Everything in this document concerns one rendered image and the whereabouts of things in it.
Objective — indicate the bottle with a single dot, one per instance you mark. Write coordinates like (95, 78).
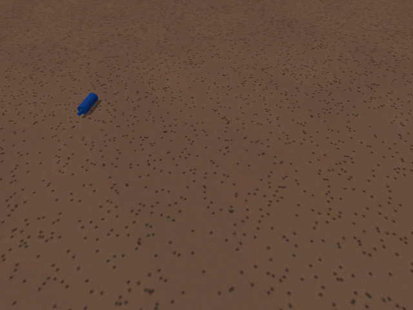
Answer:
(87, 104)

